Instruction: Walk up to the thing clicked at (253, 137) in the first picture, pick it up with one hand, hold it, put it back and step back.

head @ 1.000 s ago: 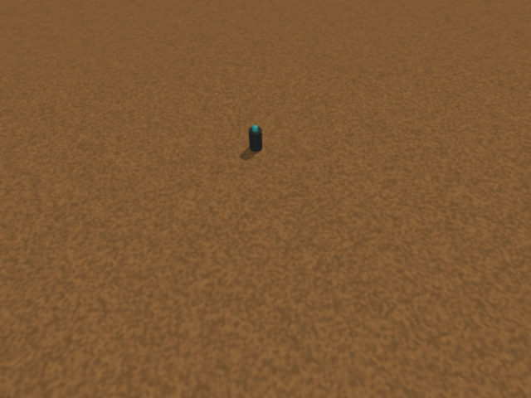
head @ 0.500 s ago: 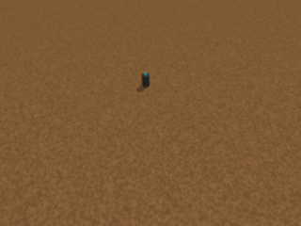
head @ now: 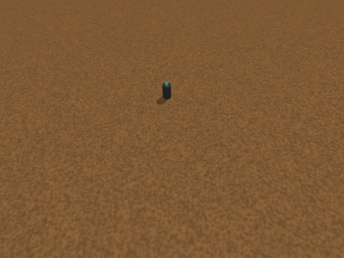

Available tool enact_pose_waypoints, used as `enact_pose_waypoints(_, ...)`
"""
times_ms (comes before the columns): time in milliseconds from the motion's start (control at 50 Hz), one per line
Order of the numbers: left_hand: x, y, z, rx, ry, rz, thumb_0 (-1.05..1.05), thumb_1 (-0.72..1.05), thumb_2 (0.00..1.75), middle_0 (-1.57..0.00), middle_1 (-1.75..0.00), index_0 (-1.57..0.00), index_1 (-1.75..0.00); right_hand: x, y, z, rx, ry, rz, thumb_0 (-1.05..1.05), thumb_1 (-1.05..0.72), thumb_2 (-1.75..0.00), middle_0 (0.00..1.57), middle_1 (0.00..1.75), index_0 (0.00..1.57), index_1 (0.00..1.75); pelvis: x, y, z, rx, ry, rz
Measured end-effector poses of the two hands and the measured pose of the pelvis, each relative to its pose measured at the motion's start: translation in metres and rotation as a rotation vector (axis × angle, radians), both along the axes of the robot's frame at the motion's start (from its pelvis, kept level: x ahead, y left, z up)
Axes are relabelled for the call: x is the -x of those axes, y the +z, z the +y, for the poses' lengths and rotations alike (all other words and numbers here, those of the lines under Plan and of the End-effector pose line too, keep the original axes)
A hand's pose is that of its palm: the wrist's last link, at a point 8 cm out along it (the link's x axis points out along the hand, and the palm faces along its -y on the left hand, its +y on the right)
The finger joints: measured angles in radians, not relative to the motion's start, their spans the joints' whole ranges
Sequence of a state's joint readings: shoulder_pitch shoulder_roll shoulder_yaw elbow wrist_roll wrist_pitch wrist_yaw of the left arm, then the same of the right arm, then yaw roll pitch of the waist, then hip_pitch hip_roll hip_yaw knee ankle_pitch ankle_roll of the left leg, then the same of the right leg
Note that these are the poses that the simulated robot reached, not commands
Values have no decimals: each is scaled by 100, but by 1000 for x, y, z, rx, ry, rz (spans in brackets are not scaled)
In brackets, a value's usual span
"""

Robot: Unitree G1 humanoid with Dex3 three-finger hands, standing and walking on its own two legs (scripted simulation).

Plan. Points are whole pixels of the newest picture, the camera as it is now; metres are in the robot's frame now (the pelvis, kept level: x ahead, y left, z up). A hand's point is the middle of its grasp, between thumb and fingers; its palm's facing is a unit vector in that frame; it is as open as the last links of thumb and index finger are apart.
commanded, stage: stand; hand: left
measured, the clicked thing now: (166, 89) +1.51 +0.15 -0.70
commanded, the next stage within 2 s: walk up in 0.12 s
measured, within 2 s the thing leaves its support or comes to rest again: neither
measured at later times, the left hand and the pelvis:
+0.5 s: hand (94, 247) +0.17 +0.24 -0.14, palm faces -0.03 -0.90 -0.44, open 7.3 cm; pelvis +0.08 -0.06 -0.02, yaw -1 degrees
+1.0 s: hand (117, 187) +0.35 +0.22 -0.18, palm faces -0.04 -0.94 -0.33, open 7.4 cm; pelvis +0.33 -0.04 -0.02, yaw +0 degrees
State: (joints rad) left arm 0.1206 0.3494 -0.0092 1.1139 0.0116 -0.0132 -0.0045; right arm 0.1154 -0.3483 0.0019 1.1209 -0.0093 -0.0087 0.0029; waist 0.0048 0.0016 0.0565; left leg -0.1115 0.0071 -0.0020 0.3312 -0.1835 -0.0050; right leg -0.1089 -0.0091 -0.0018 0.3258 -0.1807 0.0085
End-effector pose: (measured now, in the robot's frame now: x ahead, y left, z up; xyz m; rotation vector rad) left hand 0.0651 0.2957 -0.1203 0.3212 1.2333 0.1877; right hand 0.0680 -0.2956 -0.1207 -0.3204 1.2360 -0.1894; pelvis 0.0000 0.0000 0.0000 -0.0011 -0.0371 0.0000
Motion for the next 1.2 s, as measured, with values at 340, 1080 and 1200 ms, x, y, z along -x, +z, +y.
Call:
enact_pose_waypoints(340, -40, 12, 12, -52, -63, -13, 1, 91, 90, -20, -30, -20, -30, 3, 4, -46, 17, -63, -54, 0, -90, -90, 21, 30, 20, 30, -31, -8, -22, -31, -41, 12)
enact_pose_waypoints(1080, -354, -6, -26, 17, -35, -46, 1, 91, 90, -20, -30, -21, -30, -398, 26, -50, 24, 44, -216, 0, -90, -90, 21, 30, 20, 30, -375, -11, -42, 1, -12, -8)
enact_pose_waypoints(1200, -447, 13, -30, -9, -91, -134, 1, 91, 90, -20, -30, -20, -30, -416, 20, -70, 23, 6, -156, 0, -90, -90, 21, 30, 20, 30, -433, -9, -53, -22, -28, -25)
